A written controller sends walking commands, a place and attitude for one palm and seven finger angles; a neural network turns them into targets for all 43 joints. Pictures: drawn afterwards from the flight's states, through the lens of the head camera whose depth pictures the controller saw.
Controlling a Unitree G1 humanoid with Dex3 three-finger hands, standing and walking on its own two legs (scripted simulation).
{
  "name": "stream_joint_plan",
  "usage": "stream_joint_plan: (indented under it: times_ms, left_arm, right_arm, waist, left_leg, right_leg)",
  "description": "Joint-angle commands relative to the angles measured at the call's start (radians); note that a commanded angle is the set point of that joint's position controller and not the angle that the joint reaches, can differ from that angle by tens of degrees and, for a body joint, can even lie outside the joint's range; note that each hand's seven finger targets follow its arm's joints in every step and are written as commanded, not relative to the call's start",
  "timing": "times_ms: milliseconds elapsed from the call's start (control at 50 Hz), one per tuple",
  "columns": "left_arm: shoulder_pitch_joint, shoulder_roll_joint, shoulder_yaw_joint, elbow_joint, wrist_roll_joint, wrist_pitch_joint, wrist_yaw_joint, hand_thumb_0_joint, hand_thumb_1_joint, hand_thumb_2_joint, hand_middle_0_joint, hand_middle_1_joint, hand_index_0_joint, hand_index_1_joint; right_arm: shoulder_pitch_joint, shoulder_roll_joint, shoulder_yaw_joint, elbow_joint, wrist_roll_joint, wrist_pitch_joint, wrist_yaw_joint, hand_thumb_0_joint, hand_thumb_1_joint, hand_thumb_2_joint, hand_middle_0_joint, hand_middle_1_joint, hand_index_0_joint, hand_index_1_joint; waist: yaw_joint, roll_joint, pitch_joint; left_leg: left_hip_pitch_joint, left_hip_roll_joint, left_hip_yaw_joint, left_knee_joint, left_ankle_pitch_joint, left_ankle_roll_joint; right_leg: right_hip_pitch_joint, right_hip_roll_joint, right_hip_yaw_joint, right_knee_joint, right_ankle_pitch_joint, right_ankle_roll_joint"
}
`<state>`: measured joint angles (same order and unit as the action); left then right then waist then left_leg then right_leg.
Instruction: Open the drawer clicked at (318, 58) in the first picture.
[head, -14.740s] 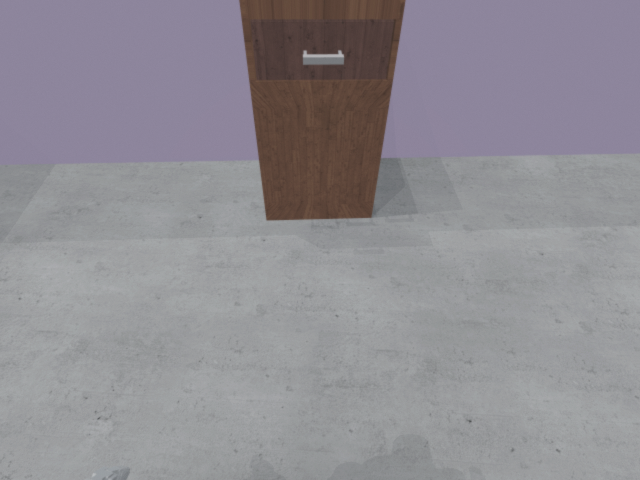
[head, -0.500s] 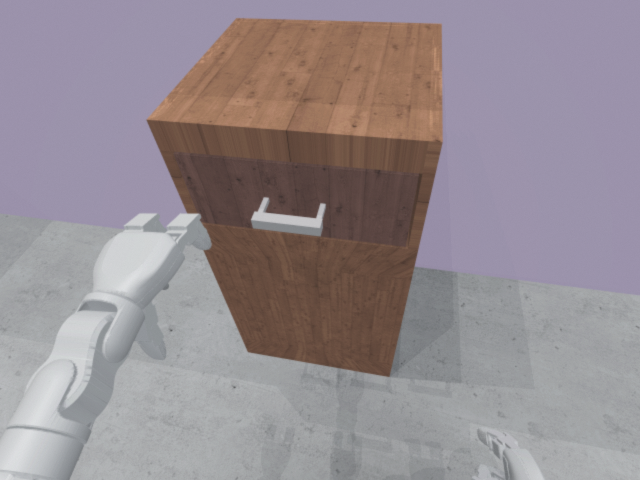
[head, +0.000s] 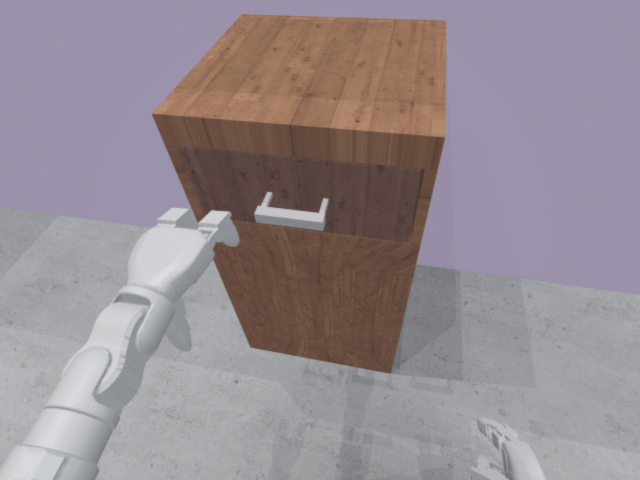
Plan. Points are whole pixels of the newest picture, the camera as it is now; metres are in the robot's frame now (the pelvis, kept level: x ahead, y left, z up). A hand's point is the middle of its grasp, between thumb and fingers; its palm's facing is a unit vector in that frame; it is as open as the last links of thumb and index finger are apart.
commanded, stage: move the hooked fingers above the handle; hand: left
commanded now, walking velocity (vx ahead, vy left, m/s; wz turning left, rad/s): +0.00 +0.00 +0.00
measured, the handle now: (293, 209) +0.56 +0.13 -0.02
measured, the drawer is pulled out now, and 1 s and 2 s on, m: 0.00 0.00 0.00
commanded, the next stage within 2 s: lower the fingers behind the handle in 2.00 s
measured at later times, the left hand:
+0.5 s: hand (239, 244) +0.40 +0.18 +0.06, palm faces -0.01 -0.05 -1.00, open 13.8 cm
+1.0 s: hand (269, 224) +0.46 +0.15 +0.04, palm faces -0.04 -0.03 -1.00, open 13.8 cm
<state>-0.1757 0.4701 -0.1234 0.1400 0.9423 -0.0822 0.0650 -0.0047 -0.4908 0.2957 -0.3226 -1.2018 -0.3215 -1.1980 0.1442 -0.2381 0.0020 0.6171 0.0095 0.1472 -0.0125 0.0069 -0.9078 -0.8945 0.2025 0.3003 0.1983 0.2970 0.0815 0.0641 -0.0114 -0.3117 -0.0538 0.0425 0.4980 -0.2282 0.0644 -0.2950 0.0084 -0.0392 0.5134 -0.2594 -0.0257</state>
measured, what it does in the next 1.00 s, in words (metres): stands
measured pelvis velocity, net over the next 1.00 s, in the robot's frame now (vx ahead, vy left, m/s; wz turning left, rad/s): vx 0.03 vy -0.03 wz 0.00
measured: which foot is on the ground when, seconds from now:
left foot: down 0.00-1.00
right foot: down 0.00-1.00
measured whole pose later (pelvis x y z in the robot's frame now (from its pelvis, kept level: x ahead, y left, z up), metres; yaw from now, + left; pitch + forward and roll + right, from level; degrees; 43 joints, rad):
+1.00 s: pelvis +0.03 -0.03 -0.01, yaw +0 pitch +11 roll +1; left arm -0.60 0.39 -0.18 0.70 1.03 -0.06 0.19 0.00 -0.49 0.30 -0.32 -1.20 -0.32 -1.20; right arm 0.23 -0.25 -0.04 0.65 0.02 0.18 -0.02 0.00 -0.91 -0.89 0.20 0.30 0.20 0.30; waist -0.01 0.04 -0.10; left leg -0.48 -0.02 0.03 0.61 -0.31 0.02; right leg -0.47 0.04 -0.05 0.63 -0.35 -0.07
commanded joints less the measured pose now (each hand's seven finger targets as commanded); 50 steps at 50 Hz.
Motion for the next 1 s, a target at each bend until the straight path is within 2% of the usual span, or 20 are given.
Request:
stream_joint_plan:
  times_ms: [0, 60, 140, 180, 220, 280, 360, 400, 440, 480, 520, 560, 640, 660, 700, 760, 780, 820, 880, 980]
  left_arm:
    - [-0.406, 0.199, 0.148, -0.088, 0.01, 0.008, 0.074, 0.0, -0.5, 0.3, -0.3, -1.2, -0.3, -1.2]
    - [-0.468, 0.21, 0.145, -0.018, 0.02, 0.03, 0.083, 0.0, -0.5, 0.3, -0.3, -1.2, -0.3, -1.2]
    - [-0.492, 0.176, 0.11, -0.026, 0.024, 0.03, 0.076, 0.0, -0.5, 0.3, -0.3, -1.2, -0.3, -1.2]
    - [-0.458, 0.146, 0.09, -0.02, 0.012, 0.029, 0.068, 0.0, -0.5, 0.3, -0.3, -1.2, -0.3, -1.2]
    - [-0.449, 0.168, 0.112, 0.002, 0.009, 0.027, 0.065, 0.0, -0.5, 0.3, -0.3, -1.2, -0.3, -1.2]
    - [-0.462, 0.17, 0.115, 0.032, 0.014, 0.028, 0.068, 0.0, -0.5, 0.3, -0.3, -1.2, -0.3, -1.2]
    - [-0.521, 0.214, 0.149, 0.033, 0.029, 0.018, 0.093, 0.0, -0.5, 0.3, -0.3, -1.2, -0.3, -1.2]
    - [-0.548, 0.171, 0.114, 0.018, 0.027, 0.01, 0.108, 0.0, -0.5, 0.3, -0.3, -1.2, -0.3, -1.2]
    - [-0.548, 0.192, 0.133, 0.033, 0.033, 0.011, 0.12, 0.0, -0.5, 0.3, -0.3, -1.2, -0.3, -1.2]
    - [-0.553, 0.158, 0.105, 0.064, 0.03, 0.02, 0.129, 0.0, -0.5, 0.3, -0.3, -1.2, -0.3, -1.2]
    - [-0.56, 0.177, 0.12, 0.113, 0.037, 0.033, 0.134, 0.0, -0.5, 0.3, -0.3, -1.2, -0.3, -1.2]
    - [-0.574, 0.157, 0.096, 0.121, 0.041, 0.042, 0.132, 0.0, -0.5, 0.3, -0.3, -1.2, -0.3, -1.2]
    - [-0.6, 0.153, 0.092, 0.175, 0.044, 0.053, 0.119, 0.0, -0.5, 0.3, -0.3, -1.2, -0.3, -1.2]
    - [-0.619, 0.156, 0.09, 0.166, 0.048, 0.046, 0.119, 0.0, -0.5, 0.3, -0.3, -1.2, -0.3, -1.2]
    - [-0.635, 0.157, 0.093, 0.2, 0.05, 0.041, 0.12, 0.0, -0.5, 0.3, -0.3, -1.2, -0.3, -1.2]
    - [-0.681, 0.161, 0.093, 0.222, 0.058, 0.027, 0.126, 0.0, -0.5, 0.3, -0.3, -1.2, -0.3, -1.2]
    - [-0.712, 0.123, 0.059, 0.228, 0.058, 0.023, 0.129, 0.0, -0.5, 0.3, -0.3, -1.2, -0.3, -1.2]
    - [-0.743, 0.129, 0.066, 0.291, 0.068, 0.022, 0.14, 0.0, -0.5, 0.3, -0.3, -1.2, -0.3, -1.2]
    - [-0.832, 0.1, 0.034, 0.324, 0.076, 0.018, 0.161, 0.0, -0.5, 0.3, -0.3, -1.2, -0.3, -1.2]
    - [-0.895, 0.152, 0.077, 0.44, 0.082, 0.031, 0.192, 0.0, -0.5, 0.3, -0.3, -1.2, -0.3, -1.2]
  right_arm:
    - [-0.066, -0.115, -0.044, -0.113, 0.003, -0.035, -0.016, 0.0, -0.9, -0.9, 0.2, 0.3, 0.2, 0.3]
    - [-0.057, -0.118, -0.041, -0.113, 0.006, -0.03, -0.022, 0.0, -0.9, -0.9, 0.2, 0.3, 0.2, 0.3]
    - [-0.04, -0.119, -0.052, -0.123, 0.002, -0.027, -0.018, 0.0, -0.9, -0.9, 0.2, 0.3, 0.2, 0.3]
    - [-0.03, -0.118, -0.057, -0.126, 0.003, -0.025, -0.015, 0.0, -0.9, -0.9, 0.2, 0.3, 0.2, 0.3]
    - [-0.021, -0.125, -0.059, -0.123, 0.004, -0.02, -0.015, 0.0, -0.9, -0.9, 0.2, 0.3, 0.2, 0.3]
    - [-0.012, -0.128, -0.059, -0.121, 0.007, -0.011, -0.015, 0.0, -0.9, -0.9, 0.2, 0.3, 0.2, 0.3]
    - [0.004, -0.131, -0.069, -0.115, 0.009, -0.008, -0.021, 0.0, -0.9, -0.9, 0.2, 0.3, 0.2, 0.3]
    - [0.019, -0.125, -0.078, -0.11, 0.008, -0.013, -0.018, 0.0, -0.9, -0.9, 0.2, 0.3, 0.2, 0.3]
    - [0.025, -0.131, -0.082, -0.101, 0.005, -0.011, -0.019, 0.0, -0.9, -0.9, 0.2, 0.3, 0.2, 0.3]
    - [0.034, -0.127, -0.084, -0.095, 0.009, -0.01, -0.017, 0.0, -0.9, -0.9, 0.2, 0.3, 0.2, 0.3]
    - [0.041, -0.133, -0.083, -0.086, 0.009, -0.006, -0.018, 0.0, -0.9, -0.9, 0.2, 0.3, 0.2, 0.3]
    - [0.038, -0.131, -0.085, -0.092, 0.01, -0.003, -0.016, 0.0, -0.9, -0.9, 0.2, 0.3, 0.2, 0.3]
    - [0.046, -0.135, -0.083, -0.09, 0.009, 0.007, -0.017, 0.0, -0.9, -0.9, 0.2, 0.3, 0.2, 0.3]
    - [0.046, -0.133, -0.085, -0.09, 0.009, 0.009, -0.018, 0.0, -0.9, -0.9, 0.2, 0.3, 0.2, 0.3]
    - [0.056, -0.13, -0.085, -0.086, 0.007, 0.009, -0.021, 0.0, -0.9, -0.9, 0.2, 0.3, 0.2, 0.3]
    - [0.065, -0.129, -0.086, -0.081, 0.005, 0.011, -0.022, 0.0, -0.9, -0.9, 0.2, 0.3, 0.2, 0.3]
    - [0.07, -0.124, -0.087, -0.08, 0.004, 0.011, -0.021, 0.0, -0.9, -0.9, 0.2, 0.3, 0.2, 0.3]
    - [0.082, -0.126, -0.088, -0.069, 0.005, 0.012, -0.022, 0.0, -0.9, -0.9, 0.2, 0.3, 0.2, 0.3]
    - [0.101, -0.122, -0.093, -0.061, 0.004, 0.01, -0.022, 0.0, -0.9, -0.9, 0.2, 0.3, 0.2, 0.3]
    - [0.131, -0.13, -0.094, -0.045, 0.001, 0.01, -0.025, 0.0, -0.9, -0.9, 0.2, 0.3, 0.2, 0.3]
  waist:
    - [-0.026, -0.055, -0.222]
    - [-0.027, -0.053, -0.25]
    - [-0.032, -0.022, -0.336]
    - [-0.033, -0.037, -0.333]
    - [-0.034, -0.08, -0.325]
    - [-0.036, -0.081, -0.299]
    - [-0.038, -0.068, -0.346]
    - [-0.047, -0.042, -0.374]
    - [-0.049, -0.038, -0.409]
    - [-0.059, -0.06, -0.391]
    - [-0.059, -0.082, -0.381]
    - [-0.061, -0.071, -0.391]
    - [-0.067, -0.104, -0.397]
    - [-0.07, -0.082, -0.399]
    - [-0.073, -0.104, -0.399]
    - [-0.078, -0.084, -0.414]
    - [-0.088, -0.079, -0.411]
    - [-0.096, -0.087, -0.387]
    - [-0.113, -0.077, -0.416]
    - [-0.117, -0.093, -0.446]
  left_leg:
    - [0.102, 0.032, -0.066, -0.069, 0.124, -0.038]
    - [0.088, 0.027, -0.055, -0.059, 0.124, -0.031]
    - [0.117, 0.024, -0.055, -0.025, 0.209, -0.03]
    - [0.114, 0.026, -0.048, -0.013, 0.243, -0.025]
    - [0.086, 0.025, -0.042, -0.006, 0.251, -0.02]
    - [0.048, 0.02, -0.034, 0.001, 0.252, -0.018]
    - [0.04, 0.014, -0.03, 0.017, 0.259, -0.016]
    - [0.071, 0.016, -0.029, 0.031, 0.294, -0.015]
    - [0.073, 0.012, -0.029, 0.043, 0.334, -0.017]
    - [0.061, 0.013, -0.024, 0.047, 0.321, -0.015]
    - [0.035, 0.01, -0.02, 0.049, 0.315, -0.014]
    - [0.033, 0.008, -0.016, 0.053, 0.318, -0.013]
    - [0.006, 0.003, -0.013, 0.058, 0.321, -0.013]
    - [0.014, 0.004, -0.011, 0.061, 0.321, -0.011]
    - [0.005, 0.003, -0.011, 0.066, 0.313, -0.01]
    - [-0.001, 0.0, -0.009, 0.075, 0.318, -0.011]
    - [0.007, 0.0, -0.01, 0.078, 0.316, -0.011]
    - [-0.001, 0.003, -0.01, 0.083, 0.299, -0.012]
    - [0.005, 0.001, -0.011, 0.095, 0.279, -0.01]
    - [-0.039, 0.001, -0.011, 0.104, 0.26, -0.009]
  right_leg:
    - [0.008, 0.021, 0.029, -0.062, 0.052, -0.022]
    - [0.024, 0.017, 0.036, -0.059, 0.058, -0.022]
    - [0.045, 0.019, 0.042, -0.033, 0.144, -0.024]
    - [0.047, 0.015, 0.046, -0.027, 0.191, -0.022]
    - [0.058, 0.014, 0.053, -0.022, 0.227, -0.018]
    - [0.059, 0.011, 0.056, -0.013, 0.251, -0.017]
    - [0.069, 0.011, 0.066, 0.002, 0.271, -0.015]
    - [0.056, 0.012, 0.066, 0.011, 0.304, -0.016]
    - [0.071, 0.015, 0.069, 0.024, 0.353, -0.016]
    - [0.059, 0.012, 0.069, 0.022, 0.36, -0.011]
    - [0.066, 0.011, 0.07, 0.027, 0.382, -0.01]
    - [0.073, 0.008, 0.074, 0.029, 0.402, -0.008]
    - [0.094, 0.005, 0.076, 0.037, 0.454, -0.003]
    - [0.084, 0.004, 0.079, 0.039, 0.455, -0.003]
    - [0.083, 0.002, 0.077, 0.042, 0.462, -0.001]
    - [0.078, 0.001, 0.079, 0.051, 0.477, -0.001]
    - [0.058, 0.002, 0.075, 0.05, 0.463, -0.001]
    - [0.021, 0.007, 0.07, 0.049, 0.421, -0.005]
    - [-0.001, 0.008, 0.07, 0.051, 0.384, -0.006]
    - [0.011, 0.006, 0.077, 0.061, 0.391, -0.004]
